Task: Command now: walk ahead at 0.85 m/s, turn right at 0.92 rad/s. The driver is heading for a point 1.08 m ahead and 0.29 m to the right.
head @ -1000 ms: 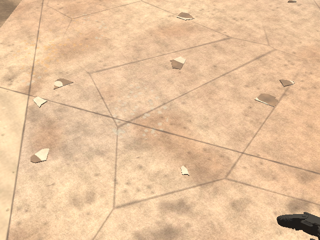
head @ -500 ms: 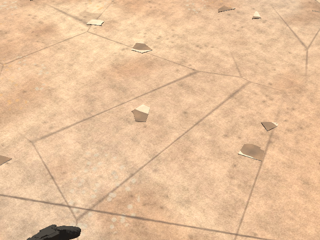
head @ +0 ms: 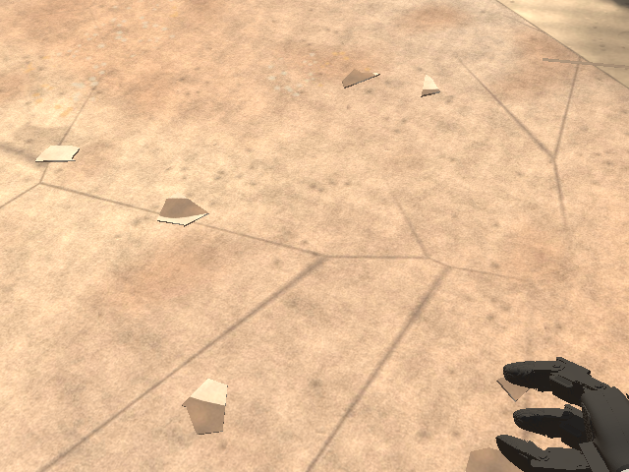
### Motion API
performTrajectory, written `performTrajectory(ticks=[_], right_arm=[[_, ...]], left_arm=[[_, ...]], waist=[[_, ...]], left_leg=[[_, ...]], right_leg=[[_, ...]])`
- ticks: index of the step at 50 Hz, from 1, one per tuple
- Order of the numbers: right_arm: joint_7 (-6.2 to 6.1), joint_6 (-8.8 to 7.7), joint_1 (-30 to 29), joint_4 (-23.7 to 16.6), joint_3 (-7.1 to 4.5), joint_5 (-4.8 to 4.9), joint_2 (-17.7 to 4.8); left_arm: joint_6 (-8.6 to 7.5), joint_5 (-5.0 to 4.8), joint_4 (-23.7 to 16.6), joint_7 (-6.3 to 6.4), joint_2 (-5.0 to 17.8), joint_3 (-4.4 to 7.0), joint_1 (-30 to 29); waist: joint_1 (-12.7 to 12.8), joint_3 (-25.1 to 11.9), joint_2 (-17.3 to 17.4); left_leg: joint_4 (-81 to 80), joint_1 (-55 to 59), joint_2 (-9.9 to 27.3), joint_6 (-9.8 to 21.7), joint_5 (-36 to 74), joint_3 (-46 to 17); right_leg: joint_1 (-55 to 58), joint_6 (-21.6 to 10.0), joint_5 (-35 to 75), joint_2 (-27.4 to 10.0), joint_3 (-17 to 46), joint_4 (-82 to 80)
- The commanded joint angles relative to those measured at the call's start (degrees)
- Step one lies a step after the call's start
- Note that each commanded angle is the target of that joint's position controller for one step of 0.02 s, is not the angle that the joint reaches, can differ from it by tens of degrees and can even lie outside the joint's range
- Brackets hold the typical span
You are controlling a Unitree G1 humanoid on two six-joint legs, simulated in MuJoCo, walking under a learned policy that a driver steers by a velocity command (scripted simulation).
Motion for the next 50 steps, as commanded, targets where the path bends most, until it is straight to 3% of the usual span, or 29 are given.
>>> performTrajectory(ticks=[1,2,3,4,5,6,8,12,14,16,19,20,21,22,23,24,25,27,30,33,39,42,43,44,45,46,47,49,50], right_arm=[[-2.70,-1.33,26.2,3.0,-5.85,-1.21,-14.1],[-3.10,-1.35,30.4,3.2,-6.95,-3.89,-18.5],[-2.52,-0.32,28.9,3.3,-7.88,-2.13,-18.6],[-2.30,-0.11,24.1,2.7,-6.50,-1.41,-12.2],[-2.00,-0.02,21.3,3.3,-5.17,-1.06,-7.4],[-2.03,0.25,21.1,4.2,-4.76,-0.95,-5.9],[-2.10,-0.04,22.1,6.3,-4.64,0.35,-5.5],[-1.86,-0.60,14.4,6.1,-5.55,1.75,-7.3],[-1.73,-0.73,11.7,6.1,-6.03,1.81,-8.0],[-1.81,-0.49,13.4,6.5,-6.84,2.15,-9.6],[-1.66,1.14,16.1,6.0,-8.01,3.31,-12.1],[-1.38,1.92,15.9,5.3,-8.03,3.40,-11.9],[-0.70,2.67,21.5,5.5,-7.00,1.75,-7.2],[-1.05,4.35,27.7,3.5,-7.07,0.38,-7.5],[-1.90,5.18,27.9,2.6,-6.90,-0.56,-8.8],[-2.47,5.34,23.5,1.9,-6.36,-0.39,-9.2],[-2.69,5.40,18.5,1.5,-6.64,-0.44,-10.1],[-2.76,6.31,18.1,2.2,-6.69,-0.61,-9.8],[-2.53,7.40,17.1,2.7,-5.99,-0.02,-7.1],[-2.46,7.49,13.2,1.4,-5.49,0.61,-5.8],[-2.68,7.00,11.1,1.7,-5.41,1.37,-5.8],[-3.15,6.06,15.2,3.0,-5.58,1.10,-5.8],[-3.63,5.68,14.4,2.7,-6.00,0.40,-7.9],[-3.58,5.69,11.3,1.0,-6.83,-0.55,-13.4],[-2.98,5.97,12.0,1.6,-7.43,-0.68,-13.9],[-2.55,5.93,12.2,2.0,-6.65,0.16,-10.9],[-2.11,5.73,10.4,2.3,-5.72,0.68,-7.7],[-1.77,5.15,7.7,2.7,-4.41,0.54,-4.5],[-1.52,5.23,7.9,3.4,-4.54,0.71,-5.0]], left_arm=[[-1.07,0.11,-5.3,0.32,9.0,1.97,-6.7],[-0.98,-2.16,-7.8,1.36,-2.2,-0.65,-0.6],[0.11,-0.95,-9.3,2.07,3.1,-0.76,-0.6],[1.09,0.54,-8.8,2.34,6.2,0.06,-7.3],[1.69,1.17,-9.3,1.79,6.1,0.23,-11.4],[2.41,1.54,-9.7,0.84,5.3,0.33,-13.4],[4.52,1.66,-11.1,-0.76,2.0,-0.16,-13.4],[5.70,2.15,-16.2,-2.47,-0.1,-1.42,-18.2],[5.68,1.71,-16.1,-3.33,-0.3,-1.81,-18.1],[5.89,1.82,-15.7,-3.60,0.8,-1.52,-17.8],[5.69,2.78,-14.4,-2.52,4.0,-0.06,-11.4],[5.10,3.26,-12.5,-1.42,5.4,0.94,-5.0],[4.76,2.35,-12.6,0.23,9.4,1.88,-8.2],[5.36,0.78,-15.9,0.10,15.5,3.03,-8.8],[5.62,-0.61,-17.8,-0.02,16.3,4.08,-8.4],[6.17,0.11,-18.3,0.70,13.7,3.56,-11.9],[6.38,0.44,-17.9,0.95,9.5,2.45,-15.1],[6.10,0.53,-16.4,1.01,6.5,1.41,-17.5],[5.69,1.13,-14.8,0.29,7.7,1.97,-15.9],[6.08,1.41,-14.4,0.05,8.8,2.66,-15.3],[6.61,1.91,-13.6,-0.33,6.4,1.91,-14.7],[6.71,0.90,-13.0,0.17,5.7,1.34,-15.4],[6.45,0.44,-12.7,0.62,3.9,0.71,-13.5],[6.20,-0.29,-14.0,0.84,1.7,0.07,-12.5],[6.02,1.83,-13.5,1.23,6.2,1.20,-13.4],[5.87,2.23,-12.8,1.23,6.9,1.54,-13.3],[5.94,1.82,-11.6,1.06,5.5,1.09,-12.8],[6.55,1.40,-9.8,0.51,1.8,-0.45,-11.3],[6.77,1.51,-9.7,0.43,1.4,-0.97,-11.5]], waist=[[-17.6,-14.2,0.7],[-13.6,-23.5,17.2],[-12.9,-28.7,18.1],[-13.2,-19.0,9.6],[-13.0,-11.8,6.0],[-12.4,-8.4,6.1],[-9.7,-4.5,10.1],[-5.3,-1.0,9.4],[-4.1,-1.3,9.3],[-3.9,-1.7,7.6],[-1.7,-5.5,5.2],[1.2,-8.3,2.1],[-3.2,-6.4,-9.3],[-6.5,-11.8,-10.5],[-4.1,-21.5,-6.2],[-4.4,-17.4,-4.0],[-5.8,-9.2,-0.4],[-9.1,-3.8,-1.1],[-9.0,-6.9,1.4],[-7.9,-7.7,-0.7],[-6.1,-5.7,-6.6],[-8.7,-4.5,-6.6],[-8.0,-3.9,-1.2],[-6.6,-3.4,11.8],[-8.1,-1.7,11.4],[-6.9,-1.4,6.8],[-6.0,-0.8,4.4],[-5.0,-1.9,7.8],[-4.8,-1.7,9.5]], left_leg=[[0.2,44.2,3.3,2.6,-9.9,-1.8],[-0.2,61.7,26.4,7.7,1.0,-26.1],[-3.7,61.2,28.4,11.9,4.2,-40.3],[-4.1,52.6,24.0,10.4,10.2,-28.3],[-3.2,45.4,20.1,9.0,20.1,-17.0],[-3.9,41.3,16.9,8.1,24.5,-10.1],[-6.1,33.8,15.3,7.1,28.2,-3.7],[-12.0,22.7,13.5,6.7,27.3,8.3],[-11.0,18.1,10.1,4.5,22.8,15.4],[-6.6,19.5,10.7,3.5,26.9,17.3],[11.8,22.7,12.4,2.8,33.4,17.7],[25.6,18.2,11.2,1.4,23.6,17.5],[41.0,7.0,3.5,-0.6,-28.0,18.5],[58.7,-2.8,-3.3,-3.8,-43.5,11.7],[60.9,-6.6,-2.6,-4.4,-38.4,2.1],[56.7,-7.9,-1.7,-3.6,-34.0,0.0],[49.2,-6.7,0.2,-3.0,-29.8,-0.9],[38.3,0.4,0.6,-2.6,-26.5,-0.1],[30.2,6.4,-1.8,-2.5,-24.2,0.4],[24.7,6.8,-3.6,-1.9,-20.3,-1.0],[13.6,13.0,-5.8,0.3,-19.3,0.4],[-2.8,22.7,-6.2,2.2,-14.4,1.0],[-10.4,25.2,-0.7,3.7,-16.0,-4.5],[-16.7,26.5,13.1,9.4,-17.3,-21.3],[-16.7,20.1,17.8,15.0,-10.0,-26.2],[-15.2,17.6,16.4,15.9,-5.8,-23.3],[-14.2,15.6,12.2,14.3,-3.5,-18.1],[-12.9,16.7,6.1,11.1,0.9,-11.7],[-12.1,18.4,4.1,10.2,2.5,-10.8]], right_leg=[[-21.9,1.1,42.9,-4.2,2.2,32.6],[-39.1,3.2,-8.8,2.0,-6.2,53.2],[-46.0,3.3,-8.0,-0.9,-10.0,62.0],[-48.4,3.3,-1.7,-5.2,-11.3,60.6],[-48.4,4.0,1.4,-6.9,-12.7,57.4],[-48.4,4.8,1.9,-8.3,-12.9,55.7],[-46.3,6.0,1.8,-9.6,-13.0,52.0],[-39.8,6.4,14.0,-10.0,-16.6,34.5],[-29.1,5.2,25.1,-8.5,-19.8,22.8],[-24.4,3.6,26.1,-6.7,-22.5,19.4],[-16.2,-0.7,19.9,-3.2,-23.3,15.8],[-8.1,-2.8,21.2,-2.4,-20.9,11.3],[-2.4,-5.1,47.1,-10.7,-9.7,8.9],[4.4,-14.7,80.0,-24.7,15.2,12.4],[8.6,-20.6,67.9,-28.5,22.6,5.4],[2.1,-19.6,41.8,-27.1,24.0,-0.3],[-6.8,-15.8,30.6,-22.1,18.7,-3.0],[-16.9,-10.3,33.4,-15.6,10.7,-3.3],[-19.6,-8.3,40.1,-12.4,8.4,-0.9],[-20.4,-6.8,28.0,-11.5,12.4,-2.0],[-21.9,-3.6,20.1,-10.5,14.5,-1.6],[-24.2,-0.2,18.3,-9.1,15.7,1.7],[-26.8,2.7,8.9,-6.0,12.7,6.3],[-34.2,6.1,-2.7,2.5,1.4,17.1],[-33.8,7.0,-6.4,4.6,-5.1,29.6],[-31.6,7.5,-4.3,2.2,-4.3,35.4],[-28.7,7.9,-1.1,1.6,-3.4,36.8],[-24.8,8.8,1.7,0.9,-4.1,34.1],[-24.6,9.2,1.1,-0.9,-8.1,29.5]])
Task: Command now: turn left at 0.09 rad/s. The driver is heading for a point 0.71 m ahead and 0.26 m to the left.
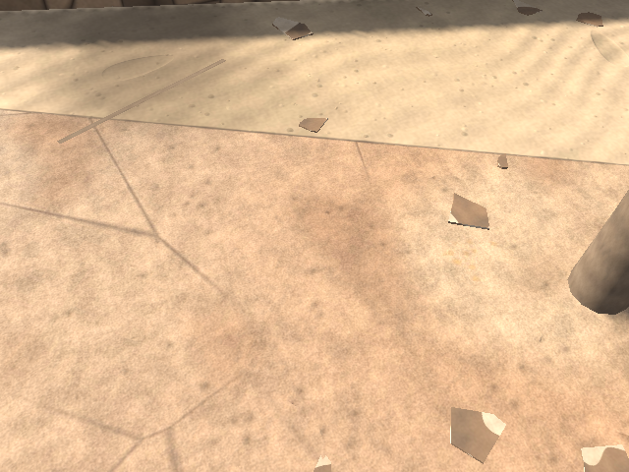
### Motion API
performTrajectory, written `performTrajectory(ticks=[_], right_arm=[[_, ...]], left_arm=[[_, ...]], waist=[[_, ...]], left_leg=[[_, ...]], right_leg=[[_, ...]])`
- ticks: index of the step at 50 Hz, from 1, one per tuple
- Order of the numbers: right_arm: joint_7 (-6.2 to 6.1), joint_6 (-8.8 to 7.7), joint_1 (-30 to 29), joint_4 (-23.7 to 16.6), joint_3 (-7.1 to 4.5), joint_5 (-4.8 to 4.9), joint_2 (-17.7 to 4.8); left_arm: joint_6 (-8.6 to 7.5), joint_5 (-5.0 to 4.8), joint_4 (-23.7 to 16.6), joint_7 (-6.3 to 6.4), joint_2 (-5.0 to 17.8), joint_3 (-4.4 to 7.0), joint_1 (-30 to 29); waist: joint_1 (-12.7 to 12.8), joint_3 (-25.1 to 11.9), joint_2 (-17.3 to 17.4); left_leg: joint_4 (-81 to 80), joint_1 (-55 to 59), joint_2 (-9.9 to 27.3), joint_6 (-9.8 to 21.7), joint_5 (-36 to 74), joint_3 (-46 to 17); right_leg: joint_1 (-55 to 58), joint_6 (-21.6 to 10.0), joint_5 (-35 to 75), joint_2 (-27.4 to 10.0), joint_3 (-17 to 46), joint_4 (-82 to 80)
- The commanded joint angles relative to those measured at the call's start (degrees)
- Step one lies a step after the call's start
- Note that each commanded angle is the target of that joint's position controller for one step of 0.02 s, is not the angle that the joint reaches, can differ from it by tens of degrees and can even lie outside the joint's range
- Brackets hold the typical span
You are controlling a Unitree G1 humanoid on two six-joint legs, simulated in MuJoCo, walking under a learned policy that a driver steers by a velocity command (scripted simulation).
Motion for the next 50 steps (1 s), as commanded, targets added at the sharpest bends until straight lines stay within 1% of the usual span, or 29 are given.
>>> performTrajectory(ticks=[1,3,5,9,11,12,13,14,15,16,17,18,21,27,33,35,37,38,39,40,41,42,43,44,45,46,47,48,50], right_arm=[[0.84,-0.78,-4.4,-3.2,-1.77,0.46,-7.6],[1.59,0.08,2.2,-1.6,-3.99,0.90,-12.1],[2.03,0.45,4.7,-1.0,-5.02,1.07,-13.1],[2.31,0.74,3.5,-0.7,-6.04,1.18,-12.4],[2.45,1.08,1.3,-0.9,-6.45,1.33,-12.1],[2.48,1.40,-0.5,-1.2,-6.74,1.71,-12.0],[2.35,1.61,-3.5,-2.6,-6.51,1.99,-10.3],[2.13,1.51,-0.7,-3.5,-5.33,2.29,-4.7],[1.74,1.23,-3.7,-3.8,-5.55,0.33,-8.3],[2.34,1.03,-4.1,-3.4,-6.24,0.01,-10.8],[3.27,0.96,-2.3,-2.4,-6.28,-0.15,-10.5],[4.04,1.02,-0.4,-1.6,-6.17,-0.40,-10.0],[5.88,1.10,-1.9,-2.0,-5.45,-0.36,-8.7],[7.24,0.85,-9.5,-4.5,-4.60,-0.64,-7.8],[8.55,-0.20,-19.4,-8.7,-2.45,-0.65,-5.4],[8.45,-0.38,-21.7,-10.4,-1.33,-0.47,-4.0],[7.44,-0.43,-17.8,-9.9,-0.88,-0.19,-3.7],[6.83,-0.61,-11.5,-8.4,-1.49,-0.16,-5.2],[6.22,-1.00,-1.3,-5.8,-2.42,-0.50,-6.9],[5.13,-1.56,12.4,-1.1,-4.16,-1.26,-9.8],[3.66,-1.38,12.0,0.8,-5.99,-2.00,-16.1],[3.13,-1.43,14.0,-1.3,-6.58,-0.93,-19.1],[2.64,-1.68,12.9,0.1,-6.31,-1.15,-17.1],[1.89,-2.57,11.8,2.2,-5.80,-1.52,-15.4],[1.69,-3.70,8.6,2.5,-4.85,-2.01,-11.7],[1.52,-4.60,5.1,2.7,-3.93,-1.63,-9.4],[1.73,-5.62,4.3,2.9,-3.22,-0.99,-7.4],[2.03,-6.61,4.7,3.8,-2.70,-0.40,-5.4],[2.49,-7.79,5.0,5.2,-2.48,0.24,-4.6]], left_arm=[[0.08,-0.01,-1.5,0.12,2.6,-0.15,3.1],[-0.06,-0.50,-2.9,1.02,3.3,-0.35,-1.4],[-0.32,-1.21,-3.6,1.62,3.2,-0.69,-2.8],[-1.69,-1.73,-3.8,2.69,3.1,-1.13,-2.3],[-2.25,-1.78,-3.3,3.13,2.7,-1.30,-0.2],[-2.64,-1.31,-2.2,3.18,2.6,-1.34,4.3],[-2.94,-0.42,-1.0,3.51,5.3,-0.70,8.9],[-2.79,-0.23,-1.8,3.80,12.1,0.84,7.8],[-2.72,1.32,-3.1,3.73,13.0,1.09,1.0],[-3.11,1.31,-3.5,3.61,8.4,-0.07,-1.7],[-3.80,0.99,-3.5,3.31,5.5,-1.01,-3.2],[-4.60,0.66,-3.5,2.98,4.8,-1.30,-3.3],[-6.40,0.48,-1.8,2.14,5.6,-0.96,2.1],[-8.27,0.77,2.0,1.33,6.1,-0.37,11.3],[-9.32,1.20,6.1,1.41,4.3,-0.77,15.8],[-9.32,1.51,7.8,1.57,4.6,-0.84,17.1],[-8.99,1.31,8.3,2.02,6.4,-0.75,16.0],[-8.21,1.33,8.5,2.33,8.5,-0.29,16.1],[-7.75,1.03,8.7,2.45,10.3,-0.03,16.2],[-7.96,0.56,8.3,2.07,10.3,-0.36,14.2],[-8.32,-0.16,6.2,0.37,2.2,-2.30,17.4],[-9.33,-1.61,2.6,0.06,3.1,-2.30,15.0],[-9.55,-2.05,1.1,0.45,6.6,-1.20,4.6],[-9.65,-2.78,1.2,0.47,3.9,-1.86,5.9],[-9.20,-2.15,3.0,0.11,2.8,-2.08,7.6],[-7.90,-1.28,4.9,-0.48,1.5,-2.16,10.9],[-6.27,-0.96,6.6,-0.95,0.4,-2.24,14.4],[-5.13,-0.88,7.5,-1.34,0.0,-2.01,14.5],[-3.92,-1.26,7.7,-1.93,-0.8,-1.64,11.1]], waist=[[2.6,-2.5,12.8],[-0.9,-2.6,13.0],[-1.8,-3.9,12.8],[-0.8,-7.0,12.5],[0.6,-7.6,12.0],[3.3,-9.9,10.3],[6.0,-8.7,6.5],[5.1,-8.2,-9.9],[4.3,-0.3,-7.8],[1.9,1.1,-3.5],[0.4,1.5,-3.7],[-0.3,0.7,-5.0],[1.6,2.4,-4.2],[5.2,5.8,-2.5],[6.8,10.6,-1.7],[6.3,10.4,-1.6],[2.4,5.0,-3.1],[-1.6,0.1,-4.6],[-6.4,-5.6,-5.8],[-12.9,-11.3,-4.4],[-7.6,-15.5,9.8],[-7.8,-26.8,10.0],[-10.0,-19.1,1.2],[-6.4,-9.6,1.1],[-3.5,-4.8,-2.7],[0.0,-1.9,-1.1],[2.1,-1.1,2.3],[2.8,0.8,2.7],[2.7,4.2,3.5]], left_leg=[[-8.2,2.9,8.5,6.8,14.5,-13.6],[-6.0,9.4,9.6,8.0,19.3,-18.8],[-5.1,13.5,10.5,8.7,22.2,-22.8],[-5.5,13.7,9.6,8.3,21.7,-27.4],[-5.6,9.4,8.0,6.7,17.1,-27.9],[-5.8,2.8,5.2,4.8,-0.3,-26.3],[-4.1,-12.9,-0.9,-0.2,-20.0,-20.8],[14.8,-26.1,-8.3,-2.2,-26.2,-7.8],[23.6,-32.4,-4.0,-2.3,-15.8,-4.6],[28.6,-29.8,-0.4,-2.1,-10.2,-5.1],[32.5,-29.8,-0.5,-2.2,-6.5,-4.3],[36.5,-30.2,-0.1,-2.7,-4.3,-3.1],[42.6,-34.8,2.6,-3.2,-0.7,-0.3],[41.4,-42.8,5.0,-3.5,3.9,0.2],[30.4,-42.4,7.1,1.2,3.6,7.4],[25.2,-38.4,5.9,4.1,0.0,11.5],[20.0,-23.4,0.1,7.8,-3.5,17.0],[20.0,-14.7,-3.0,9.2,-6.8,17.7],[18.7,-0.4,-5.3,11.0,-9.8,15.1],[10.8,20.1,-5.0,13.0,-6.3,8.3],[4.3,39.5,10.4,15.1,-22.4,-14.0],[-5.5,44.2,23.2,17.4,-28.8,-42.4],[-9.2,37.4,20.7,13.8,-21.7,-35.4],[-10.0,26.6,21.1,12.9,-12.6,-26.9],[-11.2,17.2,18.7,10.6,-8.5,-19.6],[-13.2,10.6,15.5,8.3,-6.9,-12.5],[-15.3,5.9,15.2,6.8,-5.1,-8.6],[-16.2,4.2,13.4,4.6,-1.0,-5.0],[-18.3,3.0,9.0,0.0,7.4,4.3]], right_leg=[[2.4,1.6,-2.1,-4.3,-7.8,-3.9],[-1.2,1.8,-4.8,-3.8,-9.1,-6.9],[-2.6,1.5,-4.7,-3.9,-7.9,-9.2],[1.6,0.1,-3.5,-3.4,-6.4,-14.8],[7.8,-1.1,-0.5,-3.1,-6.5,-21.7],[17.2,-2.5,1.3,-3.4,-6.8,-29.5],[31.1,-5.1,-1.5,-9.4,-2.2,-39.2],[37.3,-8.8,-17.7,-27.7,16.8,-43.2],[25.4,-11.6,-19.7,-33.3,22.0,-46.3],[21.6,-10.9,-18.1,-30.5,17.2,-45.1],[21.0,-9.1,-14.2,-27.1,12.0,-45.1],[22.2,-7.8,-11.0,-24.7,7.3,-45.1],[23.3,-7.1,-7.0,-23.2,0.0,-45.7],[28.0,-6.8,-2.0,-25.1,-7.3,-46.3],[30.7,-5.7,11.0,-25.7,-18.5,-48.0],[32.7,-5.0,28.9,-25.5,-23.2,-45.2],[31.6,-4.0,70.0,-25.1,-28.0,-35.8],[31.5,-4.2,84.9,-26.4,-28.2,-26.0],[26.2,-5.5,88.7,-28.3,-26.8,-14.0],[14.4,-5.5,77.8,-27.3,-26.1,1.8],[-9.6,-3.5,15.1,-18.4,-25.4,24.3],[-17.3,-3.6,-2.2,-12.6,-14.2,39.1],[-21.7,-4.6,6.4,-14.4,-8.8,40.5],[-21.2,-4.7,8.9,-15.6,-8.9,38.0],[-17.6,-4.9,10.2,-17.7,-7.6,32.5],[-13.9,-4.8,11.0,-18.6,-6.8,29.5],[-10.4,-4.4,12.0,-19.3,-6.3,27.3],[-10.5,-4.3,12.5,-19.7,-5.9,25.7],[-13.9,-4.3,16.1,-18.2,-7.2,22.6]])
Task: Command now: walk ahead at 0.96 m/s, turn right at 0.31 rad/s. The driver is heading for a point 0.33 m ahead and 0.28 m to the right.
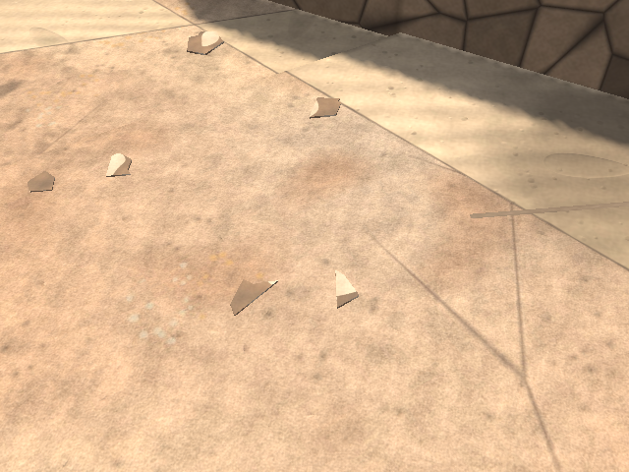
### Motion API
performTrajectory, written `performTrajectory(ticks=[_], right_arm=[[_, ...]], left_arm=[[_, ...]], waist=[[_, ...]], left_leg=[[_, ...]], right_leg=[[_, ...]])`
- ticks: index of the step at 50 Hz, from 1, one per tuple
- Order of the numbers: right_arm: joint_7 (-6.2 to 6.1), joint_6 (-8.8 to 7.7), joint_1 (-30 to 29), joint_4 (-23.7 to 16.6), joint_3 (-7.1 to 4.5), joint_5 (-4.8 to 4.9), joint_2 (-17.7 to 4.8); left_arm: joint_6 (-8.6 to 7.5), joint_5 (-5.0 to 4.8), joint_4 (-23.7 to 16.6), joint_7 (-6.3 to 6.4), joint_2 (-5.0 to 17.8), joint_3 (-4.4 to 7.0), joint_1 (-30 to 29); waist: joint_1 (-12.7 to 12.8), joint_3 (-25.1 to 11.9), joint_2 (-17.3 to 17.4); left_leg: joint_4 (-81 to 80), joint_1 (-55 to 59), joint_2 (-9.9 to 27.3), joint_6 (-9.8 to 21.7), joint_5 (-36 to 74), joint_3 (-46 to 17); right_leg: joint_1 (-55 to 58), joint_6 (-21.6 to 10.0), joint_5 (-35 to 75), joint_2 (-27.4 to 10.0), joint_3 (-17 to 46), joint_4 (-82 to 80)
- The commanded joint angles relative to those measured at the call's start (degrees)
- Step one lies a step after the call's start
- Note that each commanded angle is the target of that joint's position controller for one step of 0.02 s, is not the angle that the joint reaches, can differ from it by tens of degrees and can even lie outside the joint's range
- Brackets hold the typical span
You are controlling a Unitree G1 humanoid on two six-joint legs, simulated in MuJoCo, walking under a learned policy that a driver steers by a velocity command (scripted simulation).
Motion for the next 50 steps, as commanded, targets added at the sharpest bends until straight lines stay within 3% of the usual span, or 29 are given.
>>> performTrajectory(ticks=[1,5,7,9,11,12,13,14,15,16,17,18,19,21,26,29,31,32,33,34,35,36,37,38,40,41,44,46,50], right_arm=[[0.34,-3.21,1.4,-1.4,-1.39,0.78,-5.5],[-0.15,-4.05,3.9,0.4,-0.19,0.99,-3.2],[-1.34,-4.01,3.0,0.5,0.05,1.30,-4.5],[-3.29,-3.85,2.7,0.4,-0.55,1.38,-7.8],[-5.03,-2.39,-1.2,-1.0,-1.81,0.76,-11.9],[-5.30,-1.35,-5.9,-2.6,-2.34,0.07,-13.2],[-4.83,-0.25,-11.5,-3.4,-2.92,0.54,-13.5],[-2.66,-0.84,-17.8,-5.6,-0.15,-0.43,-3.7],[-2.15,-1.80,-9.5,-10.2,2.07,-0.54,3.0],[-1.19,-3.40,-4.4,-13.8,3.06,-0.14,1.0],[-0.81,-4.58,-5.8,-12.6,2.61,-1.25,-4.1],[-0.76,-4.19,-8.4,-12.2,2.05,-1.97,-6.2],[-0.91,-3.05,-8.4,-12.3,2.52,-2.91,-5.8],[-0.91,-0.32,-11.1,-13.1,3.13,-2.85,-5.7],[-0.32,-0.10,-22.7,-17.8,4.63,0.48,-2.3],[-0.83,-0.69,-23.0,-18.4,3.98,0.59,-3.7],[-2.09,-1.70,-16.0,-16.6,2.39,-0.20,-7.2],[-2.72,-2.53,-7.0,-14.5,1.41,-0.15,-9.2],[-3.30,-3.28,5.1,-11.8,-0.02,-1.09,-13.0],[-3.20,-3.21,12.7,-10.2,-0.79,-2.84,-16.2],[-2.41,-2.07,9.3,-10.9,-2.26,-2.10,-18.4],[-2.57,-1.21,2.3,-13.2,-1.33,-1.29,-11.5],[-2.61,-0.82,-0.6,-12.8,0.45,-1.04,-5.8],[-2.65,-0.39,-0.4,-11.6,0.87,-1.26,-4.6],[-2.77,-0.54,2.0,-9.2,0.28,-0.14,-6.3],[-2.44,-0.78,1.6,-8.7,0.04,0.52,-6.4],[-2.47,-1.23,-4.4,-9.2,-0.92,1.10,-8.7],[-2.19,-1.36,-6.2,-8.7,-1.17,1.30,-8.7],[-1.92,-0.23,-3.9,-8.6,-2.68,2.25,-11.3]], left_arm=[[1.64,-0.45,-1.5,-0.91,3.2,1.34,-0.1],[0.34,-0.73,-3.9,-1.50,2.8,0.73,-9.3],[-0.05,-0.35,-4.6,-2.05,2.5,0.15,-10.5],[0.46,-0.28,-3.8,-2.20,4.5,0.51,-7.5],[1.68,-0.09,-0.4,-1.67,9.0,2.18,5.4],[2.21,0.15,3.2,-1.11,12.0,3.73,18.0],[2.31,-0.54,5.9,-0.20,14.4,5.49,28.7],[2.70,-1.79,7.8,0.52,11.6,5.04,23.6],[1.98,0.00,4.7,0.46,12.8,4.27,14.0],[1.92,0.87,1.8,1.25,13.8,4.71,10.0],[1.69,1.63,0.4,1.80,10.6,4.50,7.7],[1.14,1.48,0.4,1.86,9.6,4.13,4.7],[0.08,1.29,0.2,2.03,10.6,4.06,3.9],[-2.04,0.58,-0.2,2.01,10.3,3.68,2.5],[-3.13,-0.60,-0.3,0.78,12.1,5.36,5.3],[-2.54,-0.32,-0.2,0.57,13.1,6.27,7.0],[-2.17,-0.24,-0.1,1.12,14.7,6.81,7.0],[-2.24,-0.70,-1.1,1.23,15.9,7.15,3.7],[-2.62,-1.45,-3.2,1.33,12.4,6.33,0.3],[-2.49,-1.49,-5.5,2.39,2.8,4.06,3.6],[-1.47,-2.78,-8.3,3.20,7.5,3.93,9.4],[-0.15,-0.55,-6.2,3.46,10.9,4.57,4.8],[0.53,0.49,-7.1,2.61,11.4,4.90,-1.4],[1.15,0.99,-7.8,1.56,10.8,4.97,-4.0],[3.21,1.32,-9.6,-0.20,7.0,4.10,-4.5],[3.89,1.48,-10.4,-0.48,6.1,3.72,-5.4],[4.73,1.81,-14.7,-1.57,5.6,2.98,-9.3],[4.73,1.57,-15.1,-2.33,4.9,2.49,-9.7],[5.35,1.31,-15.5,-2.46,6.8,2.96,-11.4]], waist=[[-0.6,5.2,4.4],[-2.3,6.7,4.8],[-1.0,5.5,4.5],[2.0,0.8,6.4],[9.7,-6.0,8.5],[16.3,-9.8,8.2],[22.9,-11.2,2.4],[18.0,-1.9,-13.6],[3.8,-2.9,-12.7],[1.3,-12.3,-12.1],[0.0,-5.1,1.1],[-2.5,0.0,7.5],[-4.3,2.7,7.7],[-5.6,6.4,8.6],[2.0,3.2,1.3],[3.9,0.5,-1.7],[1.0,-5.0,-2.1],[-4.8,-9.3,-2.6],[-10.2,-16.1,-1.8],[-8.0,-23.7,12.4],[-5.0,-36.2,22.3],[-4.9,-28.7,11.6],[-5.8,-19.0,8.5],[-5.5,-14.3,7.0],[-3.8,-8.6,10.9],[-2.9,-7.1,10.1],[0.2,-5.0,10.0],[1.4,-4.9,9.5],[0.7,-3.8,8.2]], left_leg=[[-19.3,-4.7,13.2,-6.8,20.2,-4.5],[-21.0,1.2,10.0,-8.5,45.7,4.9],[-19.6,4.8,11.4,-9.1,60.7,7.4],[-13.1,10.1,14.1,-9.9,79.3,7.9],[2.8,11.7,16.7,-10.1,92.3,6.9],[18.3,7.1,17.5,-9.5,91.6,5.5],[47.3,-1.9,12.7,-8.7,66.3,5.9],[70.9,-22.8,-0.1,-7.1,-5.4,3.1],[80.6,-39.1,0.6,-8.1,-12.7,-7.1],[77.2,-44.9,1.5,-7.8,-12.1,-16.2],[68.4,-44.8,5.3,-6.5,-6.8,-16.7],[62.1,-41.4,7.6,-7.1,-4.1,-16.0],[57.5,-38.5,8.9,-8.2,-4.0,-15.7],[44.4,-30.4,12.2,-10.7,-1.3,-13.5],[13.5,-18.3,10.4,-11.4,20.1,-8.2],[4.6,-15.8,7.0,-9.9,21.2,-8.1],[0.2,-7.0,3.0,-8.8,17.8,-8.3],[-2.6,3.1,4.9,-8.0,22.8,-9.8],[0.7,17.7,12.9,-6.5,23.8,-14.7],[10.3,34.1,33.1,-5.5,53.0,-28.1],[5.4,39.5,40.1,2.6,48.5,-48.0],[2.3,29.5,34.4,1.6,39.0,-39.2],[1.2,21.3,29.5,-0.2,39.2,-28.6],[0.2,16.7,26.9,-0.6,41.2,-22.8],[-2.3,8.0,26.8,0.1,45.0,-17.0],[-4.0,5.5,26.9,0.1,44.6,-15.3],[-8.7,-1.7,27.3,-0.4,39.8,-7.9],[-7.5,-6.4,22.9,-3.0,37.9,0.6],[0.0,-3.8,23.9,-5.3,39.9,4.9]], right_leg=[[-4.8,-0.3,6.8,0.1,-1.2,-5.0],[-6.7,-2.5,16.5,4.5,-10.3,-18.6],[-2.4,-4.0,18.8,6.7,-14.6,-27.2],[5.7,-5.0,19.8,10.0,-17.3,-31.6],[19.5,-6.5,13.7,13.5,-17.2,-31.5],[31.0,-9.1,9.7,13.3,-13.9,-32.3],[41.2,-14.7,9.6,9.3,-6.8,-39.5],[42.4,-15.3,9.5,9.2,-2.9,-38.9],[44.4,-20.8,18.0,5.3,15.9,-35.2],[49.1,-27.4,-11.1,-5.2,40.2,-53.3],[39.9,-23.9,-25.2,-6.4,44.7,-64.2],[30.2,-20.6,-25.2,-4.5,40.0,-65.3],[23.3,-19.9,-20.2,-2.5,36.8,-65.1],[9.5,-18.0,-14.8,3.1,27.1,-67.5],[11.4,-12.6,10.5,9.7,16.1,-65.3],[22.0,-9.4,24.2,8.7,17.0,-58.6],[27.5,-5.1,41.6,10.2,17.1,-44.9],[25.1,-2.9,40.3,11.8,16.6,-33.3],[16.8,-1.3,26.4,13.7,14.8,-18.8],[2.1,-0.7,-28.2,17.5,7.3,-0.2],[-5.5,0.2,-25.9,16.5,3.9,11.0],[-7.1,0.4,-17.1,11.0,1.8,9.2],[-8.4,1.5,-12.9,10.1,-0.3,5.7],[-9.4,2.6,-12.0,8.7,-0.7,4.7],[-8.0,3.5,-12.8,6.6,-0.9,1.7],[-7.9,3.5,-12.6,5.9,-1.2,-0.6],[-3.8,2.9,-3.9,3.8,-2.1,-13.8],[6.3,1.5,6.9,5.3,-6.0,-25.4],[13.0,-1.2,5.3,7.9,-10.6,-33.7]])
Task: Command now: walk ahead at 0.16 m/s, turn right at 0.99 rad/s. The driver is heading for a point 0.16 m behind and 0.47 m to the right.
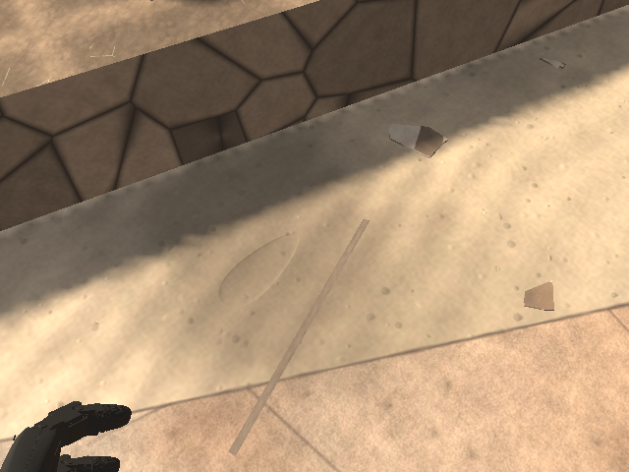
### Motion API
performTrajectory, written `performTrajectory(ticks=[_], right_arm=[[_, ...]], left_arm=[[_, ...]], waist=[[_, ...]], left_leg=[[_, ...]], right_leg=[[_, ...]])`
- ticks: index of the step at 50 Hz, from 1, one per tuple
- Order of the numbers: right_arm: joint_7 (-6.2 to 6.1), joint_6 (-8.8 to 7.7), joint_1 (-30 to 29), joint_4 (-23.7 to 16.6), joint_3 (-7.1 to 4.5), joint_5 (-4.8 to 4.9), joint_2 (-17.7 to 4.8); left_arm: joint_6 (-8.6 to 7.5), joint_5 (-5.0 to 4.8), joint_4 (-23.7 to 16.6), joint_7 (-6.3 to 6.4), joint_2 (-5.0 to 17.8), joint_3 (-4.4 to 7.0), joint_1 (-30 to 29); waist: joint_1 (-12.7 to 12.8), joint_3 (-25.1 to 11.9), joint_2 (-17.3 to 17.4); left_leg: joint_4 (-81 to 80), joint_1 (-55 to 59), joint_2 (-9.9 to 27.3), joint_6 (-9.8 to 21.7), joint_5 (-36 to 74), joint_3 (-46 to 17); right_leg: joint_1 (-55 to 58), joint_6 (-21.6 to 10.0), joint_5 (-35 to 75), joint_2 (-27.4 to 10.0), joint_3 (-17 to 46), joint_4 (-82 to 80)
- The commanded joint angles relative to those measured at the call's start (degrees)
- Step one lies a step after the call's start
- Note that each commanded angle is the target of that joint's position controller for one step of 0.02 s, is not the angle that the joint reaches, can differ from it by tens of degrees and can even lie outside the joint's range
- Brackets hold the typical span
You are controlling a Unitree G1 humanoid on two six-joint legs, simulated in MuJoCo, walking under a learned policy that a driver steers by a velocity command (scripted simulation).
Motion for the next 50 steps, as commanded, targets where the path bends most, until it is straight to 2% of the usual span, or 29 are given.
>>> performTrajectory(ticks=[1,3,4,5,6,7,8,10,14,15,18,20,22,23,24,25,26,28,30,36,41,43,44,45,46,47,48,49,50], right_arm=[[0.15,-0.17,-6.9,-6.4,-2.14,0.89,-8.0],[0.53,1.73,-5.6,-7.2,-2.44,1.41,-8.3],[1.13,2.46,-0.3,-8.0,-1.64,-0.12,-4.6],[0.90,4.14,2.6,-10.7,-1.42,-1.35,-4.4],[0.16,4.99,2.4,-10.8,-1.37,-2.21,-5.0],[-0.57,4.77,-1.1,-11.7,-0.66,-1.54,-4.5],[-0.98,4.51,-5.7,-11.7,-0.79,-1.44,-5.3],[-1.22,5.19,-5.7,-10.7,-1.23,-1.94,-5.9],[-0.83,6.02,-7.7,-10.6,-0.29,-1.15,-2.6],[-0.83,5.97,-8.8,-10.9,-0.12,-1.00,-2.2],[-0.01,5.38,-9.6,-10.7,-0.09,-1.74,-2.7],[0.36,4.59,-9.0,-10.1,-0.18,-1.18,-2.6],[0.23,3.55,-3.4,-7.8,-0.08,-0.45,-1.4],[-0.29,2.97,2.7,-5.7,-0.36,-0.64,-1.8],[-1.06,2.12,4.8,-5.0,-1.14,-1.23,-5.7],[-1.25,1.42,-0.7,-7.2,-2.13,-2.87,-11.3],[-0.95,1.33,-5.4,-7.7,-2.67,-3.21,-10.5],[0.37,0.39,-8.3,-7.9,-1.69,-1.63,-6.5],[0.84,-0.50,-6.6,-7.0,-1.42,-1.19,-5.8],[1.39,-1.96,4.7,-2.4,-2.32,-0.55,-6.9],[1.50,-1.56,8.4,0.3,-2.32,-0.95,-6.8],[1.34,-1.20,9.1,2.1,-2.37,-0.91,-7.7],[1.15,-1.12,9.5,3.1,-2.23,-0.69,-7.8],[0.82,-1.03,9.5,3.5,-1.83,-0.30,-7.4],[0.41,-1.21,8.1,2.1,-1.35,-0.24,-6.8],[1.09,-1.50,7.1,-3.1,0.16,-0.03,-1.3],[0.77,-1.49,4.3,-4.4,-0.61,-1.25,-3.4],[0.53,-1.08,-0.1,-5.1,-0.85,-1.35,-4.7],[0.59,-1.26,-1.5,-5.3,-0.25,-0.84,-3.9]], left_arm=[[0.34,0.17,-1.2,0.08,2.8,0.97,8.7],[-0.94,1.16,2.0,1.85,4.7,2.42,18.8],[-1.39,0.62,1.7,3.36,10.2,3.62,17.1],[-0.70,-1.28,-1.7,3.27,16.6,5.08,16.4],[-0.73,-2.60,-2.2,3.04,15.9,5.58,19.1],[-0.30,-1.29,-2.5,3.67,14.3,5.29,15.7],[0.09,-0.81,-2.4,3.94,10.5,4.42,11.3],[0.14,-0.84,-1.9,3.98,6.6,3.10,7.3],[-0.51,-0.25,0.2,2.81,8.3,3.99,10.8],[-0.44,-0.17,0.4,2.71,8.6,4.22,11.3],[-0.36,0.26,-0.4,1.91,8.8,4.34,10.1],[-0.66,0.59,-0.5,1.42,7.6,3.92,9.5],[-0.87,0.29,-0.7,1.42,6.1,3.40,6.9],[-1.05,0.33,-1.1,2.00,4.6,2.95,5.1],[-1.61,-0.23,-1.1,2.82,0.5,1.84,6.4],[-2.68,-0.90,-3.0,2.91,-2.5,0.45,6.9],[-3.38,0.05,-3.9,2.66,0.8,0.65,5.4],[-3.83,0.55,-1.4,1.26,3.7,1.25,8.6],[-3.43,1.37,0.0,0.11,3.8,1.18,11.1],[-3.44,0.97,-2.8,-0.30,3.0,-0.12,0.7],[-4.40,0.29,-4.9,-1.42,1.1,-1.69,-7.7],[-4.65,1.37,-3.7,-0.62,0.7,-1.84,-4.6],[-4.98,1.61,-2.3,0.27,1.0,-1.49,0.0],[-5.55,1.80,1.0,1.15,1.7,-0.87,9.7],[-5.91,2.24,3.6,1.80,4.1,0.17,19.2],[-5.79,2.13,4.1,2.70,11.9,1.99,25.4],[-5.49,-0.07,4.7,3.09,14.1,2.70,26.9],[-5.50,-0.98,5.7,3.42,12.2,2.59,25.0],[-5.51,-1.30,5.8,3.52,9.2,1.93,22.1]], waist=[[6.9,-8.0,8.0],[11.0,-12.8,3.5],[7.2,-11.8,-9.9],[5.5,-17.1,-11.6],[7.5,-22.5,-5.2],[7.1,-19.9,-5.5],[5.5,-12.4,-2.1],[2.3,-8.7,-3.6],[3.2,-12.3,0.2],[3.6,-12.6,-0.5],[4.0,-13.7,-4.8],[3.5,-12.1,-6.8],[-0.4,-10.2,-5.5],[-4.0,-8.3,-2.9],[-4.5,-6.5,9.8],[-1.0,-4.4,14.9],[2.5,-1.1,8.2],[5.0,-2.3,4.1],[4.5,-4.3,7.4],[-1.1,-1.7,8.0],[-4.1,1.0,10.5],[-2.5,0.8,11.0],[0.2,-2.3,10.7],[5.1,-8.8,9.1],[9.6,-15.9,8.3],[10.3,-23.3,-6.5],[10.1,-25.2,-10.4],[9.2,-18.2,-4.2],[7.2,-12.5,-2.2]], left_leg=[[4.0,-3.3,11.8,4.2,44.0,-2.1],[24.9,-6.9,10.7,2.2,38.7,-1.1],[39.9,-19.6,4.3,-0.7,-8.3,-0.2],[55.1,-30.5,-4.5,-3.8,-26.5,-8.3],[56.8,-32.8,-2.7,-4.2,-23.2,-17.5],[53.6,-33.9,-2.8,-3.4,-18.5,-19.5],[46.4,-32.5,-1.0,-2.6,-12.2,-20.6],[37.5,-25.3,-1.5,-1.7,-7.9,-19.9],[28.6,-20.0,-5.2,-0.8,-5.3,-20.4],[27.0,-19.9,-6.0,-0.5,-4.1,-20.9],[21.8,-16.1,-7.2,0.4,-3.1,-20.4],[17.0,-10.8,-8.1,1.1,-4.3,-18.9],[6.3,2.0,-8.5,3.1,-0.8,-16.9],[-1.4,10.8,-7.8,4.4,1.2,-15.9],[-10.3,13.0,1.9,5.4,-11.4,-27.1],[-18.8,8.1,15.5,9.3,-27.8,-51.8],[-20.7,-0.2,18.1,12.2,-32.0,-57.1],[-18.2,-2.6,11.2,10.5,-22.3,-45.4],[-18.4,-3.7,6.4,9.5,-16.5,-36.1],[-21.5,3.9,6.9,11.5,-11.0,-29.7],[-23.5,3.3,7.5,11.3,-1.8,-24.1],[-17.5,5.2,7.9,10.7,22.3,-19.0],[-8.9,6.2,7.5,9.6,43.8,-15.5],[4.0,4.7,5.7,7.6,56.8,-11.1],[17.0,-4.5,4.5,5.5,47.7,-9.1],[37.3,-24.9,-1.8,2.1,14.3,-7.5],[47.8,-34.0,-6.9,1.6,-10.2,-13.9],[49.9,-37.1,-2.8,2.0,-6.5,-17.9],[47.0,-35.2,-1.6,1.9,-4.0,-17.6]], right_leg=[[17.9,-2.7,-1.8,2.3,-2.1,-4.8],[30.1,-5.8,-2.3,5.6,-0.5,-11.7],[36.8,-8.5,24.1,-5.0,15.5,-15.4],[41.9,-19.2,43.3,-17.7,41.5,-15.9],[44.5,-22.9,42.9,-19.3,43.3,-19.0],[38.9,-22.7,19.2,-17.9,43.3,-23.3],[30.8,-18.3,6.5,-12.3,37.3,-26.1],[22.0,-13.2,8.0,-6.1,30.4,-26.4],[20.8,-11.8,11.2,-3.8,31.2,-24.6],[20.9,-11.5,7.6,-3.7,32.8,-24.9],[17.0,-10.9,-28.9,-2.6,37.9,-30.3],[12.7,-9.9,-32.7,-2.1,37.8,-30.6],[3.7,-7.2,-31.7,-0.1,34.4,-27.7],[-3.7,-4.1,-32.2,2.9,30.8,-23.1],[-10.0,-1.2,-30.6,8.9,22.2,-4.7],[-16.7,0.1,-20.3,13.6,17.0,9.1],[-17.3,0.1,-12.1,7.2,18.7,14.4],[-13.0,1.7,-5.0,6.3,18.1,18.0],[-9.5,2.7,-2.4,6.3,15.1,21.2],[-12.4,3.7,-0.4,2.5,10.8,9.7],[-0.4,1.2,-4.3,-0.7,0.9,-8.1],[6.7,-1.3,-9.6,2.7,-2.9,-12.8],[13.8,-2.7,-9.1,5.4,-4.1,-14.8],[26.2,-4.3,-4.9,7.7,-4.0,-17.8],[41.1,-5.6,-4.8,3.0,2.6,-16.7],[57.9,-11.2,-8.4,-14.5,29.4,-18.8],[58.9,-15.7,15.6,-21.3,46.1,-23.7],[55.0,-16.0,31.1,-18.0,33.6,-20.2],[46.7,-14.9,39.9,-14.7,26.6,-20.0]])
